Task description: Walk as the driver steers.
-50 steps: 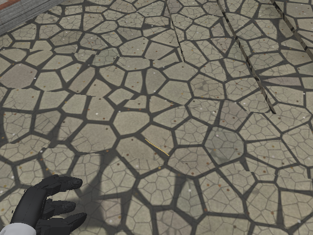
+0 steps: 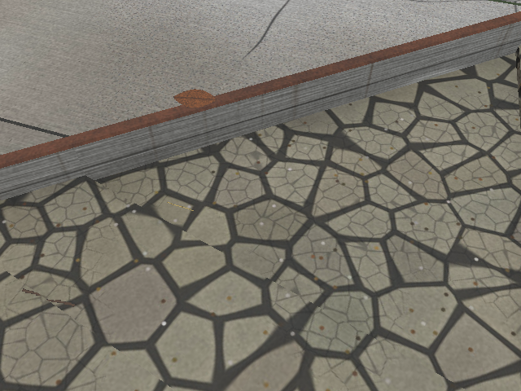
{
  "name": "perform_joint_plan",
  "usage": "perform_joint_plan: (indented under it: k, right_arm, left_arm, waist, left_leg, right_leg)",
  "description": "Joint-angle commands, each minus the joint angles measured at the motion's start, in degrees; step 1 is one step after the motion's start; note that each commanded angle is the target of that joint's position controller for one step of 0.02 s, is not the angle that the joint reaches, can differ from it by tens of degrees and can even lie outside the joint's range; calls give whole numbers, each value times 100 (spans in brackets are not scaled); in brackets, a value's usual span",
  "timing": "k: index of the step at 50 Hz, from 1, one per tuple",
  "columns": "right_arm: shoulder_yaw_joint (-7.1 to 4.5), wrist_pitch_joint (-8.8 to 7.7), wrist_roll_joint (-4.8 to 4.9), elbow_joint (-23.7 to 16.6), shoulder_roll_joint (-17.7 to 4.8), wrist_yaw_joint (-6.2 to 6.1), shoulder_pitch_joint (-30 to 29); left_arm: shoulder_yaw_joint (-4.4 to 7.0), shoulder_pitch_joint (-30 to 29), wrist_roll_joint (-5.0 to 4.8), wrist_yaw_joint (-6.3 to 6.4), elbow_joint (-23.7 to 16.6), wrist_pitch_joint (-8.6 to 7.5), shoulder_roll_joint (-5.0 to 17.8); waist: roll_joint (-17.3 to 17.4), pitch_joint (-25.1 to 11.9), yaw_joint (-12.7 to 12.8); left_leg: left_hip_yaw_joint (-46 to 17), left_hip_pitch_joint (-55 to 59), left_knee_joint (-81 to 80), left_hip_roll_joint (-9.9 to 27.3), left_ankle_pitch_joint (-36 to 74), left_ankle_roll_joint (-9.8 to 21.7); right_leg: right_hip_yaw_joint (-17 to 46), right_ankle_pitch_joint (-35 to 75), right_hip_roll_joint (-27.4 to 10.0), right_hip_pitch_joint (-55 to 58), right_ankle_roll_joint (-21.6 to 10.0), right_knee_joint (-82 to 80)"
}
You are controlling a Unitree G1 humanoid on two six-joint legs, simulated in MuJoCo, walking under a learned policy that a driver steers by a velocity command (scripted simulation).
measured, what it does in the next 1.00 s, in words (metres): goes down, turning right: left foot 0.04 m lower, then right foot 0.04 m lower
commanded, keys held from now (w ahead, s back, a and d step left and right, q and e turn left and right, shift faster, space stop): w+e+shift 0.76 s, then w+q+shift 0.24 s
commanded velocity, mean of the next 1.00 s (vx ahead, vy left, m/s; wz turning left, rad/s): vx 1.00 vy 0.00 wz -0.71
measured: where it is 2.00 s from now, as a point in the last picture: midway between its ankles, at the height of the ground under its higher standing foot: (401, 89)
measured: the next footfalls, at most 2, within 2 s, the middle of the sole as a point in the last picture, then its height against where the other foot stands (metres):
left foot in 0.40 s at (240, 331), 0.04 m lower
right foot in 0.82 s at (357, 249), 0.04 m lower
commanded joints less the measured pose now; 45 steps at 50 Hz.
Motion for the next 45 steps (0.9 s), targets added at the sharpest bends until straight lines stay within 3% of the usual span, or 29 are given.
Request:
perform_joint_plan:
  k: [1,2,4,6,9,12,15,17,18,19,20,21,22,23,24,25,26,27,29,31,34,35,38,40,41,42,43,44,45]
  right_arm:
    - [125,-290,314,-1129,-366,47,-508]
    - [156,-348,212,-1168,-591,55,-1225]
    - [192,-347,-14,-1380,-539,161,-1656]
    - [259,-103,-192,-1502,-387,257,-1600]
    - [405,-14,-114,-2045,-225,388,-2576]
    - [426,-83,50,-2154,-102,411,-2800]
    - [415,-93,68,-2389,-197,361,-3231]
    - [285,-111,104,-2277,-517,247,-2720]
    - [165,-155,136,-2079,-782,177,-1984]
    - [35,-180,139,-1762,-1028,99,-754]
    - [-71,-190,-52,-1558,-1303,0,358]
    - [-169,-156,-228,-1631,-1679,62,407]
    - [-261,-85,-52,-1595,-1452,121,47]
    - [-101,-99,-7,-1699,-711,123,-485]
    - [-20,-93,-53,-1597,-416,121,-736]
    - [-6,-120,-60,-1425,-448,108,-606]
    - [85,-153,44,-1172,-101,120,-371]
    - [108,-195,154,-999,-4,148,-337]
    - [98,-269,291,-959,-55,186,-565]
    - [48,-294,285,-972,-238,198,-866]
    - [66,-403,262,-801,-257,139,-634]
    - [48,-404,278,-752,-417,105,-446]
    - [-21,-214,278,-710,-885,-27,9]
    - [15,-47,126,-682,-973,-95,-117]
    - [-5,6,101,-707,-1016,-30,-518]
    - [61,-33,58,-863,-543,60,-487]
    - [202,-76,344,-1150,-208,38,595]
    - [156,-107,406,-1314,-657,46,-203]
    - [148,-90,353,-1272,-718,89,-453]
  left_arm:
    - [564,2839,-2,29,662,176,1416]
    - [513,2368,-27,72,499,166,983]
    - [424,1964,-27,149,584,151,744]
    - [376,1928,-111,197,643,34,758]
    - [499,1772,-153,146,544,-88,1081]
    - [530,2110,-258,46,643,-127,939]
    - [568,2395,-236,104,721,-53,987]
    - [626,2344,-158,184,716,-18,1219]
    - [683,2186,-106,198,682,7,1461]
    - [701,1880,-69,197,605,0,1526]
    - [517,1763,-66,184,461,-53,742]
    - [303,2816,-376,301,225,-22,52]
    - [296,2304,-260,377,133,69,555]
    - [378,1396,-99,329,166,146,901]
    - [430,998,-42,208,122,188,891]
    - [406,971,21,100,19,250,704]
    - [386,856,88,15,-9,342,523]
    - [337,744,55,-44,-160,426,281]
    - [236,257,67,-171,-499,479,144]
    - [153,-144,60,-298,-741,460,168]
    - [97,-661,52,-459,-868,358,279]
    - [72,-844,82,-491,-864,345,288]
    - [116,-457,179,-391,-637,361,588]
    - [243,1237,271,-225,-46,385,872]
    - [389,2352,218,-89,366,365,1127]
    - [513,2206,171,51,428,373,1509]
    - [531,2061,182,98,135,323,1822]
    - [568,2165,143,213,120,371,1628]
    - [501,1673,105,277,217,313,1294]
  waist:
    - [-1207,-2236,1055]
    - [108,-1345,1049]
    - [657,-137,451]
    - [502,222,32]
    - [10,662,122]
    - [-149,281,464]
    - [-307,231,777]
    - [-322,-201,520]
    - [-312,-638,103]
    - [-257,-1163,-583]
    - [357,-1828,-855]
    - [2113,-2922,-198]
    - [1581,-2795,-302]
    - [535,-1473,-437]
    - [82,-637,-353]
    - [518,-474,-182]
    - [522,-206,-51]
    - [734,-116,134]
    - [668,35,280]
    - [636,211,397]
    - [172,416,384]
    - [156,435,316]
    - [345,99,632]
    - [511,-488,1455]
    - [317,-704,1992]
    - [-947,-926,1437]
    - [-791,-2293,743]
    - [-343,-2085,1173]
    - [82,-664,795]
  left_leg:
    - [-869,-6041,5015,151,-524,-428]
    - [-1089,-6062,4119,698,323,-313]
    - [-936,-5240,2861,967,672,-311]
    - [-788,-4573,1964,1117,549,-493]
    - [-201,-3644,-139,1035,1433,-668]
    - [-241,-2742,-1067,910,3844,-442]
    - [-283,-2613,-2055,772,3751,-371]
    - [-425,-1997,-2357,640,3148,-340]
    - [-479,-1249,-2308,673,2798,-339]
    - [-590,42,-1968,953,2291,-318]
    - [-1515,1498,-1423,1995,1101,-145]
    - [-4333,2842,-1700,3955,1983,489]
    - [-5166,2437,-2482,3795,138,811]
    - [-3846,1138,-2922,3158,-80,554]
    - [-2824,120,-3033,2782,920,378]
    - [-2357,-270,-2959,2721,2148,414]
    - [-1665,-664,-2968,2413,2839,187]
    - [-1288,-906,-3126,2327,2870,98]
    - [-667,-1211,-3523,2220,3345,29]
    - [33,-1482,-3828,2069,3740,37]
    - [1001,-1481,-3894,1620,4185,-348]
    - [1098,-1429,-3882,1619,4589,-405]
    - [1206,-804,-2510,1838,7679,-576]
    - [968,-1501,-388,2115,8187,-406]
    - [1021,-2348,1825,1680,5992,-273]
    - [815,-3975,4324,727,-630,-156]
    - [-715,-4911,5040,861,-1250,46]
    - [-632,-5614,4740,791,-465,-8]
    - [-553,-5766,3981,1111,85,-15]
  right_leg:
    - [5017,-248,-2322,6389,-2132,-402]
    - [4624,-633,-2176,5356,-1815,-991]
    - [3830,225,-1621,3090,-1354,-1310]
    - [3300,564,-1153,1801,-1124,-1596]
    - [2681,1063,-598,318,-925,-2042]
    - [2430,2061,-378,448,-391,-1791]
    - [2745,2095,-492,1373,-187,-1460]
    - [2822,3208,-490,2051,-6,-348]
    - [2793,3337,-438,2055,69,753]
    - [2661,2981,-294,1439,117,2175]
    - [2407,15,-32,217,64,4084]
    - [1554,-2819,336,-1198,269,5954]
    - [1241,-2077,-120,-2138,196,6111]
    - [1151,-1338,-483,-2156,203,5386]
    - [1085,-1004,-608,-1880,237,4978]
    - [1072,-1045,-726,-1743,267,4874]
    - [1098,-955,-917,-1580,240,4578]
    - [1034,-921,-962,-1527,286,4271]
    - [823,-400,-1020,-1511,308,3553]
    - [562,315,-978,-1323,310,2702]
    - [-10,2155,-693,-599,116,1095]
    - [-253,2280,-466,-225,85,778]
    - [-678,1414,175,660,-130,742]
    - [-31,840,83,2652,-555,820]
    - [568,921,-300,3854,-904,104]
    - [1399,1799,-1099,4937,-797,810]
    - [3302,3097,-2576,6135,-1492,1205]
    - [3923,344,-2651,5637,-1660,-433]
    - [3501,-816,-2427,4185,-1375,-1259]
